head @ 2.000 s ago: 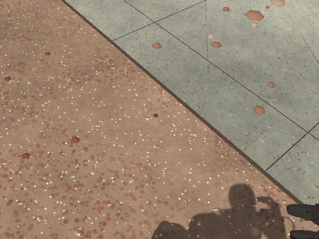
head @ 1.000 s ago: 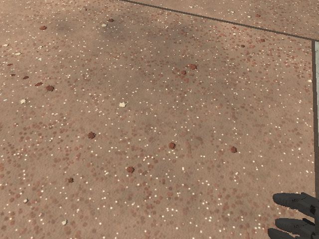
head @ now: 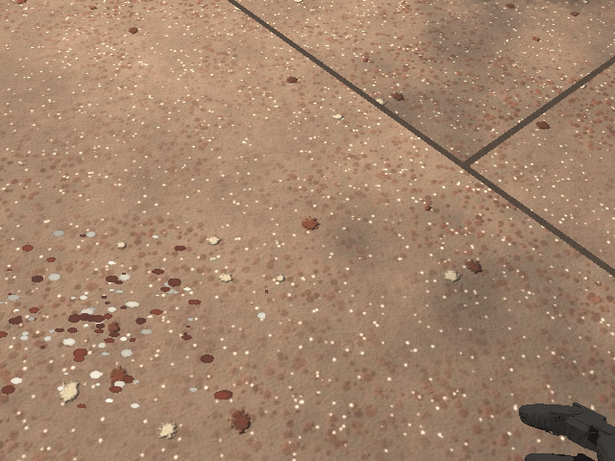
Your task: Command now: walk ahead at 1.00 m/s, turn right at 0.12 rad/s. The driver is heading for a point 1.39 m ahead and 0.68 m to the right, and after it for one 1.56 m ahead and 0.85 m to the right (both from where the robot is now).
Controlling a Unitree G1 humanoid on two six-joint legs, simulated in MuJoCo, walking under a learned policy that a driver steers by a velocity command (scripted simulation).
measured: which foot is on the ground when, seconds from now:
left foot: down 0.00-0.38, up 0.40-0.78, down 0.80-1.00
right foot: up 0.00-0.38, down 0.40-0.80, up 0.82-1.00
